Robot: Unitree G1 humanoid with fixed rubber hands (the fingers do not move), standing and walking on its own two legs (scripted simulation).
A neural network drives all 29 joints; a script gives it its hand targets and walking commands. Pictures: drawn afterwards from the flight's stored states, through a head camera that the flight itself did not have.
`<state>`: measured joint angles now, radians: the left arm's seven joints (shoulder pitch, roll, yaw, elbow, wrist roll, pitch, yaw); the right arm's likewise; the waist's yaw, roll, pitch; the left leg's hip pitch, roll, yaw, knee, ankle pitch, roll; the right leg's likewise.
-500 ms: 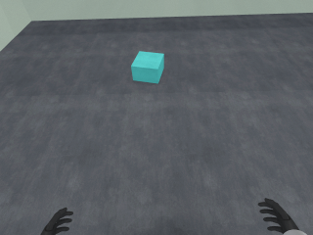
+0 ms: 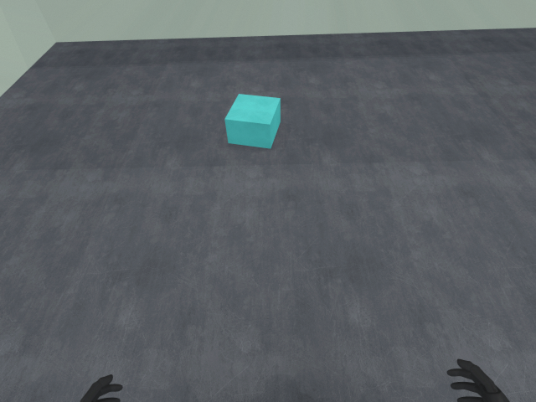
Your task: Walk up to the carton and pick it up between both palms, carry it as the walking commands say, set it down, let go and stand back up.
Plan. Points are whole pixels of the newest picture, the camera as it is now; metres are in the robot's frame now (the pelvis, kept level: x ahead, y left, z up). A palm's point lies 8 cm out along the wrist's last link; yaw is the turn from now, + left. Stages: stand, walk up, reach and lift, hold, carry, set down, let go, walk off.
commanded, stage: stand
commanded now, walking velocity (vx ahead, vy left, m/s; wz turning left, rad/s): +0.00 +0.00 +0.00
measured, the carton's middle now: (254, 120) +1.74 +0.08 -0.69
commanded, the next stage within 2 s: walk up in 0.54 s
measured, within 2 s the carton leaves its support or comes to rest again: neither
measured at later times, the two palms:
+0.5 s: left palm out of the picture +0.10 +0.31 -0.09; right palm out of the picture +0.10 -0.31 -0.09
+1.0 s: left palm out of the picture -0.01 +0.26 -0.12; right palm (452, 376) +0.18 -0.26 -0.11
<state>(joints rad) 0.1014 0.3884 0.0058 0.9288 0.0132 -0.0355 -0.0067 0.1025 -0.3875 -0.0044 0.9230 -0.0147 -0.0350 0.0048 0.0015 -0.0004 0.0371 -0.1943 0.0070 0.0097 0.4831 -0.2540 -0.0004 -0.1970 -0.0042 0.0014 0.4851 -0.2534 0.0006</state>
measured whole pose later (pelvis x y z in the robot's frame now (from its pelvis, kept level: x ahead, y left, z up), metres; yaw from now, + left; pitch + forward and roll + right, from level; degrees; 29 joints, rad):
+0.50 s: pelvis +0.00 +0.00 +0.01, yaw +0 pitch -2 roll +0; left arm 0.09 0.39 0.00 1.05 0.01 -0.03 0.00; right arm 0.09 -0.39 0.00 1.04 -0.01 -0.02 0.00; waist 0.00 0.00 0.04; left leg -0.13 0.01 0.01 0.36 -0.19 0.00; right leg -0.14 0.00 0.00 0.37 -0.19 0.00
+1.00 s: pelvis +0.05 +0.00 +0.01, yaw +0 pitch -1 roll +0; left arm 0.42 0.27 0.03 1.02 0.04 -0.05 -0.02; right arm 0.13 -0.30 -0.04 0.89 -0.04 0.00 0.06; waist 0.07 0.03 0.04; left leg -0.51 0.08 0.03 0.99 -0.26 -0.02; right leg -0.07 -0.03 -0.08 0.35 -0.27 0.00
